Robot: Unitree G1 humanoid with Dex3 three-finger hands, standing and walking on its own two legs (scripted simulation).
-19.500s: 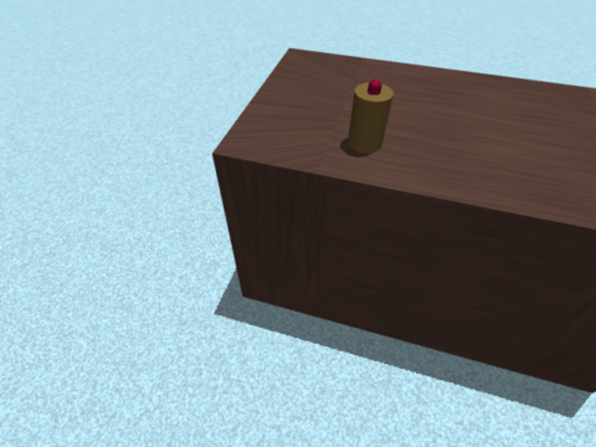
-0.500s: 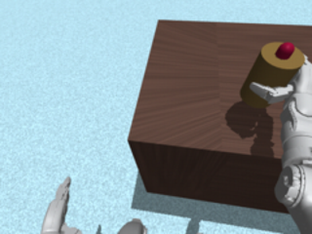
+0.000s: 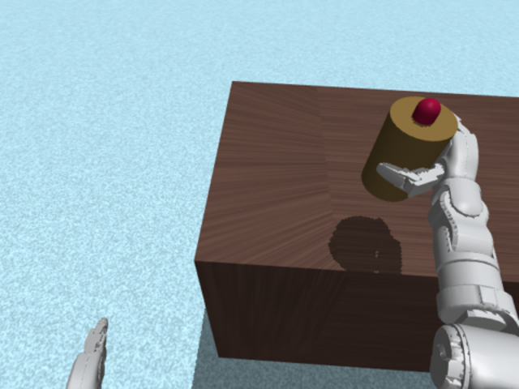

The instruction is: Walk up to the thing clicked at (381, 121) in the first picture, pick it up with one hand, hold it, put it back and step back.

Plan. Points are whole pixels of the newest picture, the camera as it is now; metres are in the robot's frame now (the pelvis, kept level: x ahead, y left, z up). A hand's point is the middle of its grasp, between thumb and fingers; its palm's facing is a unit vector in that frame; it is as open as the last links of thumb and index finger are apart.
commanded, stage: lift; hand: right
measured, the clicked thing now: (406, 146) +0.44 -0.19 +0.17
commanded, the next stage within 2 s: hold in 0.84 s
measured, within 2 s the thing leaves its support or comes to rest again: neither
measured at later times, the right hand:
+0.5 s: hand (426, 160) +0.36 -0.17 +0.22, palm faces +0.18 +0.98 +0.00, open 11.7 cm
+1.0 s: hand (441, 164) +0.32 -0.16 +0.24, palm faces +0.17 +0.98 -0.01, open 11.7 cm
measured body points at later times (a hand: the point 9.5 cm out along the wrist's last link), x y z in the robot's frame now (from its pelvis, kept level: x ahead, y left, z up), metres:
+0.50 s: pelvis -0.02 +0.01 +0.01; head -0.03 +0.04 +0.46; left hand +0.15 +0.27 -0.06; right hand +0.34 -0.22 +0.22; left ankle +0.02 +0.14 -0.72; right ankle -0.03 -0.13 -0.72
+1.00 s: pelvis -0.03 +0.01 +0.02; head -0.06 +0.04 +0.46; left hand +0.14 +0.27 -0.06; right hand +0.31 -0.22 +0.25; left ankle +0.02 +0.14 -0.72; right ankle -0.03 -0.13 -0.72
